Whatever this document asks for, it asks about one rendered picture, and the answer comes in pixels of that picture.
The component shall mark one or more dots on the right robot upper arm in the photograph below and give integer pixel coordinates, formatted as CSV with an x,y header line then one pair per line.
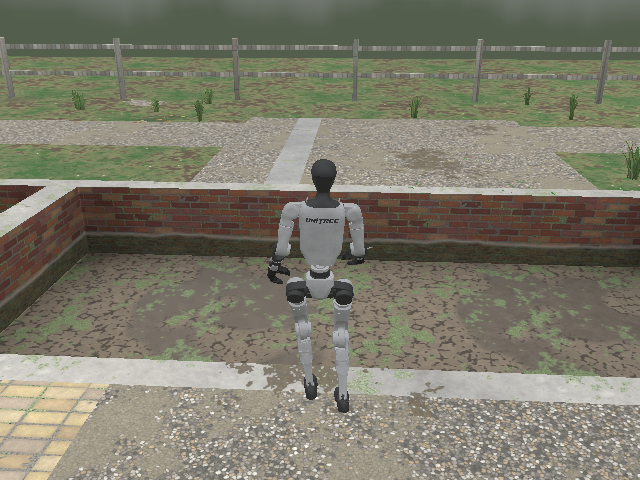
x,y
354,215

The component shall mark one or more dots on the robot left hand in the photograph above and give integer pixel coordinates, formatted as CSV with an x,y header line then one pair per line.
x,y
271,274

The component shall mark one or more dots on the robot right hand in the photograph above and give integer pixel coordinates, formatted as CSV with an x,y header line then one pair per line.
x,y
348,255

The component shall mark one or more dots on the robot left forearm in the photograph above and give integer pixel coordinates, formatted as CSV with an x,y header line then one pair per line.
x,y
275,260

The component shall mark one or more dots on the robot torso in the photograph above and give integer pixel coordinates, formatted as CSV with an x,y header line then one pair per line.
x,y
321,238

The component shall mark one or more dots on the humanoid robot head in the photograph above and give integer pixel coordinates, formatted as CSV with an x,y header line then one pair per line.
x,y
323,175

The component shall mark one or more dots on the robot right forearm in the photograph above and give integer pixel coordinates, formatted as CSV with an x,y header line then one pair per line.
x,y
362,256

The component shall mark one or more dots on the left robot upper arm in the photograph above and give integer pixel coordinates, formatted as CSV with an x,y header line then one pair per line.
x,y
290,211

